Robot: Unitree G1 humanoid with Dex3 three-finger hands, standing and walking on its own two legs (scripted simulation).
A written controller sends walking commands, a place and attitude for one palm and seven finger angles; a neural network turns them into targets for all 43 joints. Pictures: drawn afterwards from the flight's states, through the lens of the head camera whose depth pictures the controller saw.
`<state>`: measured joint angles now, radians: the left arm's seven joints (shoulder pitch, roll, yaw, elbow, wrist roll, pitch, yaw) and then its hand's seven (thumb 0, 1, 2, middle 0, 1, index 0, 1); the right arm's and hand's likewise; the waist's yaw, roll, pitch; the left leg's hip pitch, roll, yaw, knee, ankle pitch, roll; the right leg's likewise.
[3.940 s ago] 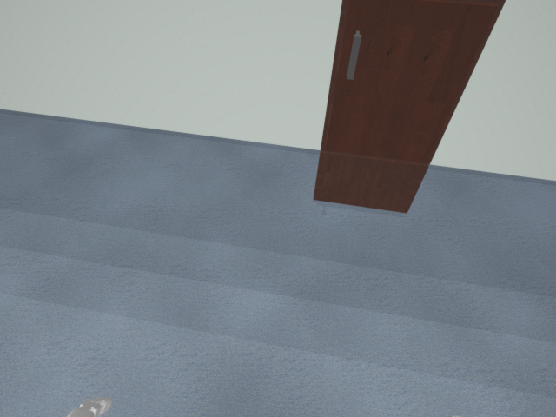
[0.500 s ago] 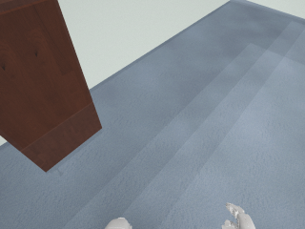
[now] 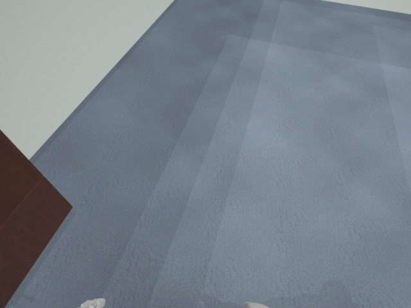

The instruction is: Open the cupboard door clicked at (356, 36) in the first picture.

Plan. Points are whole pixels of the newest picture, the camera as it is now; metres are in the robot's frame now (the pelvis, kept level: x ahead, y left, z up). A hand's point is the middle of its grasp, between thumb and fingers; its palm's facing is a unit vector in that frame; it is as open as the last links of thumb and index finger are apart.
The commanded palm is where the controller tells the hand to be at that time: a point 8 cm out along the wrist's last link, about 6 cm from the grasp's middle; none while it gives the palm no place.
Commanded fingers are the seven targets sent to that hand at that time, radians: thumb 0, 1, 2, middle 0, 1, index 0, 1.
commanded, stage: walk to a spot facing it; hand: left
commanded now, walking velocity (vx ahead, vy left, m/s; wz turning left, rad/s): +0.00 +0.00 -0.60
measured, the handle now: out of the picture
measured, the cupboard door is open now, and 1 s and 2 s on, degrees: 0 0 0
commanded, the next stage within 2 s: turn to face it in 0.94 s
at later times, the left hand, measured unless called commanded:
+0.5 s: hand out of the picture +0.11 +0.18 -0.17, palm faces -0.13 -0.97 -0.19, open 7.4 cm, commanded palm none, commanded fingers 0.00 0.90 0.90 -0.20 -0.30 -0.20 -0.30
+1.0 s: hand (179, 208) +0.37 +0.08 -0.17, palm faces -0.55 -0.81 -0.20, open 7.4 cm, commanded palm none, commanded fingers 0.00 0.90 0.90 -0.20 -0.30 -0.20 -0.30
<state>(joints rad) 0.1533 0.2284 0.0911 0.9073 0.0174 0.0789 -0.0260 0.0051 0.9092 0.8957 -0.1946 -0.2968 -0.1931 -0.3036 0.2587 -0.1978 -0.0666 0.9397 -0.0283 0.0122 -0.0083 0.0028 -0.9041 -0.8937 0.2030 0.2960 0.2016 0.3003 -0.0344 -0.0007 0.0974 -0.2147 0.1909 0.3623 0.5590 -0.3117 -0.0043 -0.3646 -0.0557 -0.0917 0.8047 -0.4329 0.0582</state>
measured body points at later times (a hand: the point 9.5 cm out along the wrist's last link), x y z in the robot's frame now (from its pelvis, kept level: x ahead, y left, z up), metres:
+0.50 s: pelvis +0.06 +0.00 +0.00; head +0.07 +0.00 +0.45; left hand +0.12 +0.23 -0.15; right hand +0.11 -0.28 -0.12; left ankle +0.13 +0.11 -0.72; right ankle +0.00 -0.12 -0.74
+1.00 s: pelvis +0.17 -0.02 +0.00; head +0.21 -0.04 +0.44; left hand +0.40 +0.12 -0.15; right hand +0.00 -0.19 -0.15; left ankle +0.15 +0.10 -0.74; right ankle +0.17 -0.16 -0.71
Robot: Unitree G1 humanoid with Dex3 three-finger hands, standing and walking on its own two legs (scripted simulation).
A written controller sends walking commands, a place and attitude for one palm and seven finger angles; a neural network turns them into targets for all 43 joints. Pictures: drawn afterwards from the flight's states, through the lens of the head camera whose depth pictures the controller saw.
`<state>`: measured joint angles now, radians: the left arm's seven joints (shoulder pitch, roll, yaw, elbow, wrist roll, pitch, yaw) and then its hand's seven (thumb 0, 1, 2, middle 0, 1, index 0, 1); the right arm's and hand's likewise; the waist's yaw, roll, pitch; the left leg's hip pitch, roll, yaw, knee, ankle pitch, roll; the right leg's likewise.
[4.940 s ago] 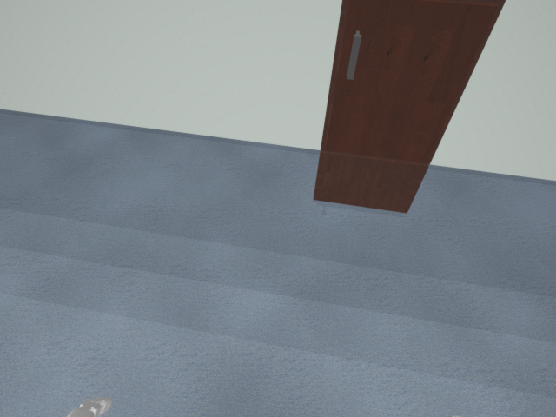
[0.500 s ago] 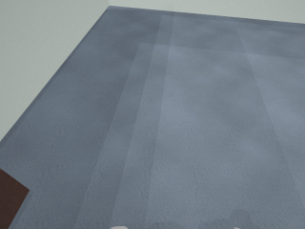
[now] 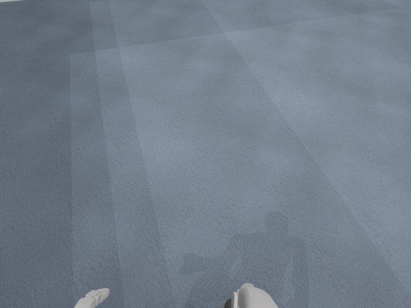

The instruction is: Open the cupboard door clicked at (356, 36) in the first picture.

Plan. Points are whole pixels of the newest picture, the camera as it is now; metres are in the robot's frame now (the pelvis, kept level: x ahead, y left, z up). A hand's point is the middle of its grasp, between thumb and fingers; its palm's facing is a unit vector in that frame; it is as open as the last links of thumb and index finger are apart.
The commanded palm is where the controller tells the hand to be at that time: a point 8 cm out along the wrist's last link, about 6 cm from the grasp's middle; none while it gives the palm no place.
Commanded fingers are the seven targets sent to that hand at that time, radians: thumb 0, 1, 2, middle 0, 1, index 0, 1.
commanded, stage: turn to face it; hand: left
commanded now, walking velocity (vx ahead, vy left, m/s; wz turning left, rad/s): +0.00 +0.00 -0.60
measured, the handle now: out of the picture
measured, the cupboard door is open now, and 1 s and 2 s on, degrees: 0 0 0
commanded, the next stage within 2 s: none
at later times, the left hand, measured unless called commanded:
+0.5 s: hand out of the picture +0.14 +0.18 -0.18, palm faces +0.18 -0.97 -0.13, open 7.3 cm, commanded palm none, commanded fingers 0.00 0.90 0.90 -0.20 -0.30 -0.20 -0.30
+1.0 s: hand out of the picture +0.09 +0.22 -0.15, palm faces +0.40 -0.88 -0.25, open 7.4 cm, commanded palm none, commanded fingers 0.00 0.90 0.90 -0.20 -0.30 -0.20 -0.30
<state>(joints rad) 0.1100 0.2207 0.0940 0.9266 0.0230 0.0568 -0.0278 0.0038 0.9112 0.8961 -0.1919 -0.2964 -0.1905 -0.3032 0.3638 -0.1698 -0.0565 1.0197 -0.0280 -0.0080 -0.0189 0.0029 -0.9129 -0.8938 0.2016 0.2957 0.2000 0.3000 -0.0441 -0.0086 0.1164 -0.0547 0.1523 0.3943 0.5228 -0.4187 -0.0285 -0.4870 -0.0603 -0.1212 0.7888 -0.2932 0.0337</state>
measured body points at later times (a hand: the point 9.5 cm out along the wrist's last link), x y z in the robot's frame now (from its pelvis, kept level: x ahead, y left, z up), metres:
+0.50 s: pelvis +0.06 +0.01 -0.01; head +0.08 +0.04 +0.44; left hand +0.13 +0.24 -0.17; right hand +0.12 -0.23 -0.15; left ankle +0.05 +0.10 -0.73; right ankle +0.08 -0.10 -0.73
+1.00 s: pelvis +0.05 -0.02 +0.01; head +0.08 +0.00 +0.46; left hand +0.07 +0.27 -0.13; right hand +0.19 -0.23 -0.13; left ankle +0.06 +0.09 -0.73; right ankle +0.09 -0.16 -0.69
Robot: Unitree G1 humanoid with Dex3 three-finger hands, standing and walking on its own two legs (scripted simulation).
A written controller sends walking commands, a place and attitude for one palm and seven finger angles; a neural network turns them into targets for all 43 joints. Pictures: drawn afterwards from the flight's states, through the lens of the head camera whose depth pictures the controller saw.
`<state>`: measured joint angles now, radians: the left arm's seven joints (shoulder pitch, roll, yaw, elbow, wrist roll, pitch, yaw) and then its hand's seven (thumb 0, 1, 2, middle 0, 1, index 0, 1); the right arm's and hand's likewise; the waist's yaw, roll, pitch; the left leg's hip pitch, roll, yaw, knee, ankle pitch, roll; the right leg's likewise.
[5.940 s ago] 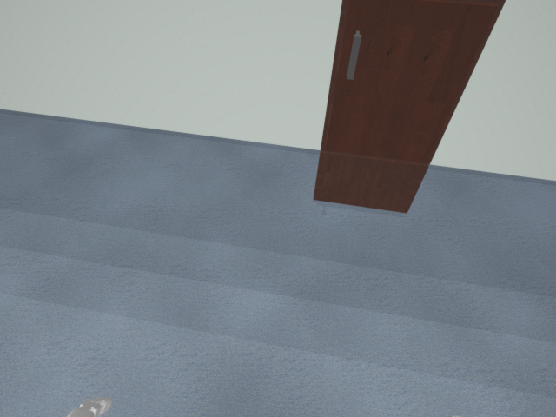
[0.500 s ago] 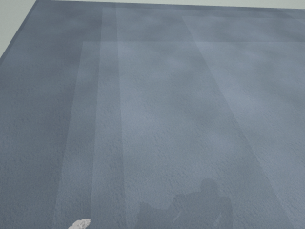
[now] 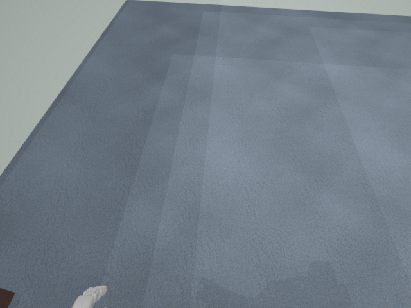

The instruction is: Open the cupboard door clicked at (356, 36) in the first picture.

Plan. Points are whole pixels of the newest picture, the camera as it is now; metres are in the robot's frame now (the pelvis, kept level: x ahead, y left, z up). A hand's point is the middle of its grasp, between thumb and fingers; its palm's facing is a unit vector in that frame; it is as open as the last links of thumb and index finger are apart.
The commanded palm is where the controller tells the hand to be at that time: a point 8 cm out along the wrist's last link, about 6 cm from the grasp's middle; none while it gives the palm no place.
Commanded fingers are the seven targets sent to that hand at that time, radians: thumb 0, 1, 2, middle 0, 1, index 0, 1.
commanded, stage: turn to face it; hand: left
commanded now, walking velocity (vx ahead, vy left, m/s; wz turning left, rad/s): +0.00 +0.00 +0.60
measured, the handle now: out of the picture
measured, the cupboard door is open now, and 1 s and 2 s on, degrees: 0 0 0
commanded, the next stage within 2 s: none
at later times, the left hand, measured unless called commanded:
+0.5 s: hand out of the picture -0.06 +0.18 -0.17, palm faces +0.36 -0.90 -0.25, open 7.4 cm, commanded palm none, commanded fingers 0.00 0.90 0.90 -0.20 -0.30 -0.20 -0.30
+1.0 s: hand out of the picture -0.02 +0.24 -0.15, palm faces +0.57 -0.78 -0.26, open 7.4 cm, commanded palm none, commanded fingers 0.00 0.90 0.90 -0.20 -0.30 -0.20 -0.30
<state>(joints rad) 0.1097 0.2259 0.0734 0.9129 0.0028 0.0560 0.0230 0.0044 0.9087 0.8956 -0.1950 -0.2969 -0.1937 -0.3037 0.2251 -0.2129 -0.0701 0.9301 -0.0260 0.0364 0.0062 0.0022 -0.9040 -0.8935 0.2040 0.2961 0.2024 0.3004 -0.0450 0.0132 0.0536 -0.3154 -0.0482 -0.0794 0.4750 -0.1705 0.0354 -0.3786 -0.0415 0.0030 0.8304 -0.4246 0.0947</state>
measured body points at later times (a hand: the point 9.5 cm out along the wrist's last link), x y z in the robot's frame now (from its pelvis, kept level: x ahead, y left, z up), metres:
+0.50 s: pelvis -0.03 -0.03 -0.01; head +0.02 -0.01 +0.44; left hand -0.08 +0.23 -0.15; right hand +0.15 -0.25 -0.15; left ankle -0.09 +0.09 -0.71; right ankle -0.01 -0.15 -0.74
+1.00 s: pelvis -0.03 -0.01 +0.00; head +0.00 +0.01 +0.45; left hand -0.05 +0.28 -0.13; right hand +0.16 -0.19 -0.14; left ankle -0.08 +0.08 -0.74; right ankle +0.06 -0.13 -0.70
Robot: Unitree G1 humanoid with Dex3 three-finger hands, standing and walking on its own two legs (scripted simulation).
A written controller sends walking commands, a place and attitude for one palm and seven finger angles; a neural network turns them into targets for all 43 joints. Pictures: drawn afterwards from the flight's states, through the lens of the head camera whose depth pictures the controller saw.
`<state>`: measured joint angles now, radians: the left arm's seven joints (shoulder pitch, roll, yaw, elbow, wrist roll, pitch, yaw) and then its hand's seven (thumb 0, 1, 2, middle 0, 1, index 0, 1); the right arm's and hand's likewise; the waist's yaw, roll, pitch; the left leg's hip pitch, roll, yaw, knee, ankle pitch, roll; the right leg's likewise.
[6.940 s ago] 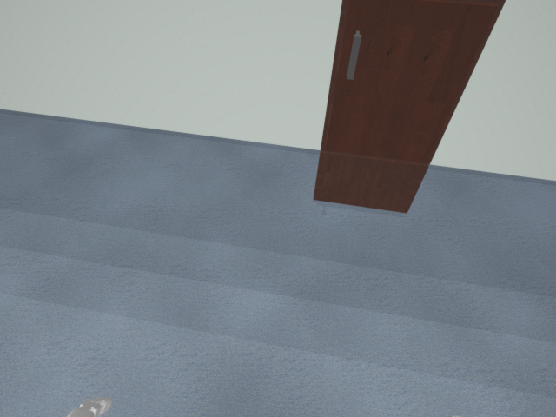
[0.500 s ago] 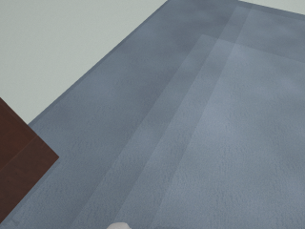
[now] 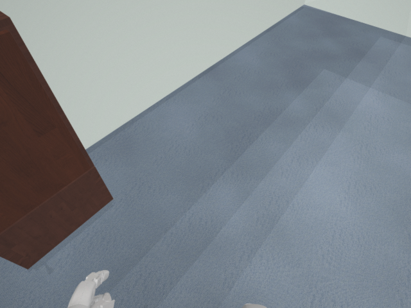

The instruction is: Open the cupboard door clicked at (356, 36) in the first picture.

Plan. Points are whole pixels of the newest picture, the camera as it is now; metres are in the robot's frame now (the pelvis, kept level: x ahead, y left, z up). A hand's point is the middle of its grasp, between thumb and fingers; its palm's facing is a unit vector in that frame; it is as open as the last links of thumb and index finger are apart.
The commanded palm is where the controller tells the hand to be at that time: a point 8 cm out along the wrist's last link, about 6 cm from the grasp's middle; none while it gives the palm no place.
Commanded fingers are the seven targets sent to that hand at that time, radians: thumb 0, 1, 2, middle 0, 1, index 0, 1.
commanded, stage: turn to face it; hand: left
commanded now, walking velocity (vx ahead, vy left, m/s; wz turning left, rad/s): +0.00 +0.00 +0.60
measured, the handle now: out of the picture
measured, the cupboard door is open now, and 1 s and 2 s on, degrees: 0 0 0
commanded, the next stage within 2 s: take the last steps up to it in 1.20 s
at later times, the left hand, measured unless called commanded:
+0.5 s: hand out of the picture -0.04 +0.20 -0.17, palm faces +0.35 -0.90 -0.26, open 7.4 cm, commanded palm none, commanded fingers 0.00 0.90 0.90 -0.20 -0.30 -0.20 -0.30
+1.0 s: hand out of the picture -0.02 +0.23 -0.14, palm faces +0.56 -0.78 -0.28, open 7.4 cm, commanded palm none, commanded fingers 0.00 0.90 0.90 -0.20 -0.30 -0.20 -0.30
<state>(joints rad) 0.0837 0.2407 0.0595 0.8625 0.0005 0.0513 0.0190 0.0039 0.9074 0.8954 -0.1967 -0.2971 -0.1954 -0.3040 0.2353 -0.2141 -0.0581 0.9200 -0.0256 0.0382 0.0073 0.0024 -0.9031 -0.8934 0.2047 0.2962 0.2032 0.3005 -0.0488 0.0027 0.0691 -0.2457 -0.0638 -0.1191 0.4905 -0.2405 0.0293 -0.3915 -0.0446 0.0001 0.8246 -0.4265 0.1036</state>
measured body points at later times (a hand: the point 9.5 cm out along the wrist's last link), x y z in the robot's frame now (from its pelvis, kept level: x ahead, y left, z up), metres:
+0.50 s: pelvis -0.02 -0.01 -0.01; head +0.02 +0.01 +0.44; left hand -0.06 +0.25 -0.15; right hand +0.15 -0.24 -0.14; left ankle -0.07 +0.11 -0.72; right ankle +0.01 -0.13 -0.74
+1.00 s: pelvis -0.02 -0.02 -0.01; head +0.01 -0.01 +0.44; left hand -0.05 +0.27 -0.12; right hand +0.17 -0.19 -0.16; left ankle -0.06 +0.11 -0.74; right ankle +0.06 -0.11 -0.73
